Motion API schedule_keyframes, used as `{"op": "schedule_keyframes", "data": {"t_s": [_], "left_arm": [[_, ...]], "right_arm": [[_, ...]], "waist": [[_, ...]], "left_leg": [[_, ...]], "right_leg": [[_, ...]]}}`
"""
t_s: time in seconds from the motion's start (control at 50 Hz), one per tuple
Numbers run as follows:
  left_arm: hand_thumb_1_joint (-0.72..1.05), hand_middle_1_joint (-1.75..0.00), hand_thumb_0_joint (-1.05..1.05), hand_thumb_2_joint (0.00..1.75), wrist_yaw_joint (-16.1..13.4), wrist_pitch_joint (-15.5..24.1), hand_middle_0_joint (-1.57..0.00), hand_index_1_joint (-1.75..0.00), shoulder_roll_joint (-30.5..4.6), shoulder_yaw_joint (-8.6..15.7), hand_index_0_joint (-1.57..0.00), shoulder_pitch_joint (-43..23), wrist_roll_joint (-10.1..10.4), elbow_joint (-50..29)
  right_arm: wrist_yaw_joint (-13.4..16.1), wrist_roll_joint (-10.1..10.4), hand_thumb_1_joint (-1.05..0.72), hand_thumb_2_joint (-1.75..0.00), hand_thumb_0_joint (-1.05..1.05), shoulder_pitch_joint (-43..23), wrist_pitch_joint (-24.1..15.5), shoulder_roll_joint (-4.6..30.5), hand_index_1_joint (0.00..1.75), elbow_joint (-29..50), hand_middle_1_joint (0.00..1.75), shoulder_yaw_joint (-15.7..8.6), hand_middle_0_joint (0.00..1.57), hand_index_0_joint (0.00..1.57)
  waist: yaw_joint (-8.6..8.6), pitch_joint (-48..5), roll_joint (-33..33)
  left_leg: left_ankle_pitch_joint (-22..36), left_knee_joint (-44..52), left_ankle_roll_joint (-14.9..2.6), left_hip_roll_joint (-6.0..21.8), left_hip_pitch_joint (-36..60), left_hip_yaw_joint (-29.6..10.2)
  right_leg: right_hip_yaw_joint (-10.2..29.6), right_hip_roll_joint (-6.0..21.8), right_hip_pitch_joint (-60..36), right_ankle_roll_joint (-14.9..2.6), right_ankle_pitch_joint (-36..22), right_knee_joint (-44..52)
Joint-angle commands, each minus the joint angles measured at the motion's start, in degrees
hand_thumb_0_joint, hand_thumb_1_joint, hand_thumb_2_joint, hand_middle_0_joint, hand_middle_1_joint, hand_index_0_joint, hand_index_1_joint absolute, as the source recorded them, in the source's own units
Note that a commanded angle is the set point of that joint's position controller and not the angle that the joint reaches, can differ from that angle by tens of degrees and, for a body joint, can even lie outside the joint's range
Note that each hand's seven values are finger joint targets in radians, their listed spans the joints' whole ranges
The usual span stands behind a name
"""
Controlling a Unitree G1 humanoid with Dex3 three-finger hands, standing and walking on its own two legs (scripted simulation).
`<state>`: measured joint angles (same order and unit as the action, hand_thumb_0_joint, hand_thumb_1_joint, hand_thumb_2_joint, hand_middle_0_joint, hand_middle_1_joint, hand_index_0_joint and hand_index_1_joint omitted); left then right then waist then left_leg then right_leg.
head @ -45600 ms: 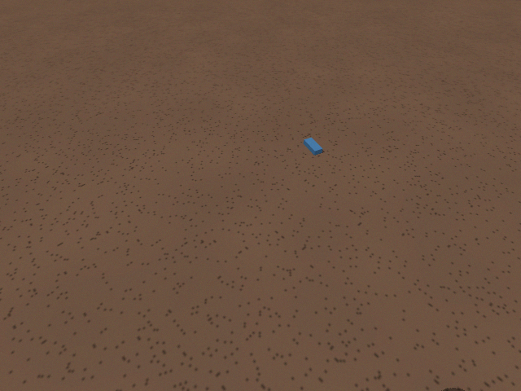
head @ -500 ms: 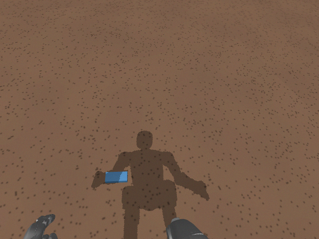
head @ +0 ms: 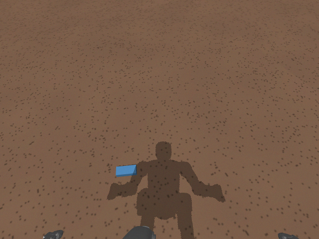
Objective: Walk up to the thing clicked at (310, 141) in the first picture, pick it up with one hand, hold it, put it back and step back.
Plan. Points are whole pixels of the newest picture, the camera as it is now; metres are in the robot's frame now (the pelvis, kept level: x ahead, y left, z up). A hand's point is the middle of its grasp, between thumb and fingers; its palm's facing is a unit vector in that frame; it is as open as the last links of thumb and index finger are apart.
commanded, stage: step back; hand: left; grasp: from above
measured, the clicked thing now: (126, 170) +0.58 +0.27 -0.75
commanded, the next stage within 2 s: none
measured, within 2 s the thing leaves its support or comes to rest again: neither
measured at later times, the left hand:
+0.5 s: hand out of the picture -0.06 +0.27 -0.16, palm faces +0.00 -0.92 -0.39, open 7.4 cm
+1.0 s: hand out of the picture -0.22 +0.23 -0.15, palm faces +0.08 -0.91 -0.41, open 7.4 cm
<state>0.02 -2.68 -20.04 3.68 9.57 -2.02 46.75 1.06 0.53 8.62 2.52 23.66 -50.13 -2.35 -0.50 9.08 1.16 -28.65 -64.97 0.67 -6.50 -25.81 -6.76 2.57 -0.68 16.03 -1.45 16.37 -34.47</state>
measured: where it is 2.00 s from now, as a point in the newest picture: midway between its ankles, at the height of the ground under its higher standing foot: outside the picture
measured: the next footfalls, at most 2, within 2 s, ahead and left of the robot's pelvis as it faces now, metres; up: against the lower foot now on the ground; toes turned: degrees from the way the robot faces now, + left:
left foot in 0.18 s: -0.04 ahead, +0.12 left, +0.00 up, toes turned +2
right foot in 0.58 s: -0.17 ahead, -0.17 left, +0.00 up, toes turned +2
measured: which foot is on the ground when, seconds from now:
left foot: up 0.00-0.16, down 0.18-0.60, up 0.62-0.92, down 0.94-1.00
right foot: down 0.00-0.20, up 0.22-0.56, down 0.58-0.96, up 0.98-1.00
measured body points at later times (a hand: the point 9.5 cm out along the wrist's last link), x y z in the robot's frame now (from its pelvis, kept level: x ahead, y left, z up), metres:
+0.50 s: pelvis -0.15 -0.02 +0.00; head -0.09 +0.00 +0.44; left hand -0.06 +0.31 -0.13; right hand -0.02 -0.33 -0.10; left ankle -0.08 +0.11 -0.73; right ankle -0.19 -0.17 -0.68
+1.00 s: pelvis -0.33 -0.05 -0.01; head -0.27 -0.04 +0.43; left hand -0.22 +0.28 -0.12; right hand -0.23 -0.36 -0.13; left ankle -0.34 +0.06 -0.73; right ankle -0.22 -0.17 -0.72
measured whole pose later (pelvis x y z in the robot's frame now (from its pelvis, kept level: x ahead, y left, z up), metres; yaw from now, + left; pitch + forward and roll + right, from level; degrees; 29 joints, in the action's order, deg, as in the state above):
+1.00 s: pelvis -0.33 -0.05 -0.01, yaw +6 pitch -3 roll +2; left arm -1.4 -3.4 -22.6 3.3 5.3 -1.4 44.7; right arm -0.3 -1.9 11.5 3.0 21.7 -51.0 -2.5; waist 0.0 11.5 -2.6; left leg -21.0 -38.8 -1.6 -3.7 -14.4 -0.6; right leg 0.5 3.2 26.5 0.0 21.4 -45.3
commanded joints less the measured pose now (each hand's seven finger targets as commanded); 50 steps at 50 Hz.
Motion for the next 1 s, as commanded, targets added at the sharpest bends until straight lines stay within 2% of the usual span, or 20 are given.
{"op": "schedule_keyframes", "data": {"t_s": [0.0,0.08,0.14,0.16,0.18,0.2,0.28,0.42,0.54,0.56,0.58,0.6,0.66,0.76,0.84,0.9,0.92,0.94,0.96,0.98], "left_arm": [[0.90,-0.30,0.00,0.90,-1.7,1.7,-0.20,-0.30,-13.7,4.3,-0.20,-1.0,-0.2,-6.9],[0.90,-0.30,0.00,0.90,-1.8,1.0,-0.20,-0.30,-14.3,4.2,-0.20,-0.8,0.2,-8.0],[0.90,-0.30,0.00,0.90,-1.1,0.1,-0.20,-0.30,-14.4,3.4,-0.20,-2.5,0.9,-8.7],[0.90,-0.30,0.00,0.90,-0.8,-0.2,-0.20,-0.30,-12.5,3.1,-0.20,-0.7,1.1,-8.8],[0.90,-0.30,0.00,0.90,-1.2,0.2,-0.20,-0.30,-12.4,3.3,-0.20,-4.0,1.3,-10.0],[0.90,-0.30,0.00,0.90,-1.9,0.2,-0.20,-0.30,-13.9,4.3,-0.20,-8.1,0.0,-9.5],[0.90,-0.30,0.00,0.90,-1.6,0.0,-0.20,-0.30,-13.1,4.6,-0.20,0.0,1.4,-5.4],[0.90,-0.30,0.00,0.90,-1.0,0.4,-0.20,-0.30,-12.2,4.4,-0.20,0.0,0.7,-5.4],[0.90,-0.30,0.00,0.90,-0.5,1.4,-0.20,-0.30,-12.0,4.5,-0.20,9.3,0.2,0.4],[0.90,-0.30,0.00,0.90,-0.4,1.8,-0.20,-0.30,-15.2,5.3,-0.20,9.3,-0.7,0.0],[0.90,-0.30,0.00,0.90,-0.3,1.5,-0.20,-0.30,-22.1,6.8,-0.20,5.9,-0.4,-1.9],[0.90,-0.30,0.00,0.90,-0.5,1.6,-0.20,-0.30,-25.2,7.2,-0.20,2.0,-0.8,-4.1],[0.90,-0.30,0.00,0.90,-1.3,2.0,-0.20,-0.30,-16.3,4.8,-0.20,-8.1,-0.4,-5.9],[0.90,-0.30,0.00,0.90,-2.0,1.7,-0.20,-0.30,-15.4,4.7,-0.20,-0.6,-0.6,-5.7],[0.90,-0.30,0.00,0.90,-2.6,1.3,-0.20,-0.30,-16.1,4.6,-0.20,-0.5,-0.1,-6.2],[0.90,-0.30,0.00,0.90,-2.1,0.3,-0.20,-0.30,-16.1,3.7,-0.20,-2.9,1.0,-6.8],[0.90,-0.30,0.00,0.90,-2.0,0.1,-0.20,-0.30,-14.0,2.8,-0.20,-1.3,1.0,-6.7],[0.90,-0.30,0.00,0.90,-2.0,0.4,-0.20,-0.30,-12.0,2.2,-0.20,-3.0,1.3,-7.5],[0.90,-0.30,0.00,0.90,-2.9,0.3,-0.20,-0.30,-14.8,4.0,-0.20,-8.4,0.7,-7.8],[0.90,-0.30,0.00,0.90,-2.9,-0.1,-0.20,-0.30,-14.7,4.1,-0.20,-8.1,0.5,-6.4]], "right_arm": [[1.2,-0.2,-0.90,-0.90,0.00,2.1,-1.6,9.8,0.30,3.9,0.30,-2.5,0.20,0.20],[0.8,-1.1,-0.90,-0.90,0.00,4.4,-2.0,8.8,0.30,3.8,0.30,-2.8,0.20,0.20],[0.3,-2.1,-0.90,-0.90,0.00,8.4,-2.6,9.4,0.30,2.3,0.30,-3.9,0.20,0.20],[0.3,-2.9,-0.90,-0.90,0.00,7.4,-2.8,12.4,0.30,2.9,0.30,-4.6,0.20,0.20],[-0.4,-2.5,-0.90,-0.90,0.00,3.4,-2.6,19.7,0.30,4.5,0.30,-6.0,0.20,0.20],[-0.2,-2.8,-0.90,-0.90,0.00,3.4,-2.9,20.2,0.30,5.0,0.30,-6.4,0.20,0.20],[0.9,-2.3,-0.90,-0.90,0.00,-1.3,-3.2,13.0,0.30,5.5,0.30,-4.2,0.20,0.20],[1.0,-2.2,-0.90,-0.90,0.00,2.2,-2.7,12.9,0.30,6.7,0.30,-4.8,0.20,0.20],[0.3,-1.5,-0.90,-0.90,0.00,-2.3,-0.8,13.9,0.30,8.1,0.30,-4.6,0.20,0.20],[0.1,-1.2,-0.90,-0.90,0.00,-1.1,-0.5,11.4,0.30,8.4,0.30,-3.9,0.20,0.20],[0.8,-0.5,-0.90,-0.90,0.00,-4.3,-0.7,8.0,0.30,9.9,0.30,-3.4,0.20,0.20],[1.6,-1.1,-0.90,-0.90,0.00,-4.9,-0.3,10.7,0.30,9.4,0.30,-4.6,0.20,0.20],[1.1,0.0,-0.90,-0.90,0.00,2.9,-0.7,10.4,0.30,4.7,0.30,-3.8,0.20,0.20],[1.1,-1.2,-0.90,-0.90,0.00,1.7,-1.1,9.4,0.30,5.4,0.30,-3.1,0.20,0.20],[0.7,-1.8,-0.90,-0.90,0.00,4.0,-1.1,9.3,0.30,4.9,0.30,-3.4,0.20,0.20],[0.3,-2.0,-0.90,-0.90,0.00,10.1,-1.3,9.4,0.30,1.6,0.30,-4.0,0.20,0.20],[0.2,-2.8,-0.90,-0.90,0.00,8.9,-1.3,11.1,0.30,2.1,0.30,-4.7,0.20,0.20],[-0.4,-3.2,-0.90,-0.90,0.00,5.9,-1.1,17.4,0.30,3.3,0.30,-5.7,0.20,0.20],[-0.8,-3.1,-0.90,-0.90,0.00,3.9,-1.0,20.7,0.30,4.7,0.30,-6.3,0.20,0.20],[-0.5,-3.3,-0.90,-0.90,0.00,1.9,-1.6,17.8,0.30,4.4,0.30,-6.0,0.20,0.20]], "waist": [[-1.85,-10.2,-10.3],[-1.21,-12.6,-12.0],[1.55,-12.9,-8.1],[0.83,-13.1,-0.1],[2.10,-11.1,14.1],[4.99,-9.1,11.9],[-1.23,-8.2,5.1],[2.44,-11.1,7.5],[-1.69,-14.5,9.7],[-1.42,-12.7,2.2],[-3.28,-9.7,-16.9],[-3.83,-5.5,-18.4],[3.02,-5.2,-8.1],[-2.42,-8.0,-10.9],[-2.02,-11.8,-13.4],[1.48,-14.7,-9.9],[0.92,-13.9,-5.0],[1.15,-11.8,11.5],[4.33,-9.9,13.1],[2.62,-8.8,6.9]], "left_leg": [[-2.3,5.2,1.08,1.3,-3.0,0.5],[0.0,24.6,-0.15,4.6,4.0,4.6],[18.9,41.9,-1.82,5.6,15.5,5.6],[19.4,44.3,-4.53,14.1,19.2,-6.3],[29.4,46.3,-13.19,27.0,14.6,-20.8],[32.0,47.5,-18.56,31.1,8.1,-26.0],[42.5,40.1,-12.62,20.9,13.9,-7.4],[41.2,37.3,-15.92,21.9,21.6,-5.8],[27.1,31.2,-8.43,17.5,9.1,-2.8],[16.4,25.5,-5.14,12.2,-0.2,-2.8],[-2.8,12.5,-1.41,0.1,-5.9,2.5],[-8.1,-0.6,-0.09,2.4,-2.2,-2.1],[1.8,-5.3,-0.56,-0.5,-2.7,-3.7],[-2.2,4.5,1.16,1.7,-3.6,0.4],[-1.9,20.7,-0.03,4.9,1.7,3.2],[12.7,40.0,-1.87,4.1,13.4,7.8],[14.9,43.3,-3.78,9.4,17.3,-0.8],[22.3,45.8,-10.89,23.3,17.4,-19.1],[27.1,48.0,-18.39,30.1,6.4,-25.7],[32.7,45.7,-17.63,28.2,5.5,-20.6]], "right_leg": [[11.7,13.4,-11.9,-12.17,-28.3,7.7],[11.6,14.1,-13.4,-10.73,-29.8,4.4],[8.8,10.6,-3.8,-5.45,-18.2,-0.1],[6.5,6.1,3.6,-2.77,-6.1,-4.5],[-2.1,-4.2,10.1,0.55,14.2,-15.1],[6.0,-4.1,9.0,1.00,21.4,-27.5],[9.4,-6.0,13.4,0.51,12.6,-38.7],[4.8,-3.1,11.1,3.95,14.4,-24.2],[-2.9,-1.1,-8.9,0.23,-2.4,10.0],[7.9,4.6,-11.5,-1.39,1.1,11.6],[25.2,18.3,-2.0,-9.84,-0.6,17.1],[33.3,26.1,11.4,-16.23,0.9,20.5],[10.6,13.9,5.7,-8.62,-14.3,10.6],[10.5,15.5,-6.8,-10.73,-20.4,7.7],[12.5,17.8,-11.2,-10.72,-25.8,5.2],[8.1,14.0,-6.4,-6.25,-19.1,-0.2],[6.4,11.1,1.3,-3.32,-11.2,-3.7],[-2.6,0.5,13.1,0.44,7.8,-14.6],[1.4,-2.0,9.6,1.40,23.1,-27.7],[6.8,-2.9,8.7,0.71,20.8,-34.9]]}}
